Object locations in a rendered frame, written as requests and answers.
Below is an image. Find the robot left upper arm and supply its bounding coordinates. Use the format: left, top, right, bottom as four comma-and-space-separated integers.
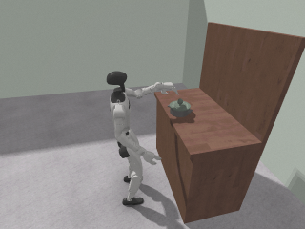
119, 86, 143, 99

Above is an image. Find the pot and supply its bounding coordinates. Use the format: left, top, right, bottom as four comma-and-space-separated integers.
167, 104, 193, 117

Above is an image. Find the robot right upper arm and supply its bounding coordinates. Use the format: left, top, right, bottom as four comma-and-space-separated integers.
113, 104, 126, 142

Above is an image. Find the robot right foot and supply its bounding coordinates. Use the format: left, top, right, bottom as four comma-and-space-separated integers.
122, 197, 144, 205

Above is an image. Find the robot left foot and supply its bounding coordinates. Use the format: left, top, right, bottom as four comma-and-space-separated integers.
123, 176, 131, 182

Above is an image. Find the left robot hand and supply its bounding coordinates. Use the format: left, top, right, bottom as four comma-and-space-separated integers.
161, 82, 179, 95

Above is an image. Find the lid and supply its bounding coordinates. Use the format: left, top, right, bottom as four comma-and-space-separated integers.
170, 100, 191, 112

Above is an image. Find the right robot forearm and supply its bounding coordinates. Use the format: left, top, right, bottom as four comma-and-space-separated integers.
117, 135, 147, 156

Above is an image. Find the left robot forearm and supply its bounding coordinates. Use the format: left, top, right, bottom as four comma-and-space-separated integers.
138, 82, 164, 95

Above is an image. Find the knob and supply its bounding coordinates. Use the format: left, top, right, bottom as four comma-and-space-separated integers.
177, 98, 183, 105

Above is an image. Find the right robot hand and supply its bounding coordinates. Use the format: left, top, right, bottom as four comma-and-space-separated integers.
143, 151, 162, 165

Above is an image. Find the robot foot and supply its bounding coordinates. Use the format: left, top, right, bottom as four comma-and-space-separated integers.
123, 176, 131, 182
122, 197, 144, 205

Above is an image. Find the table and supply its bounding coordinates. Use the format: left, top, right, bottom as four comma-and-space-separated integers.
154, 22, 305, 224

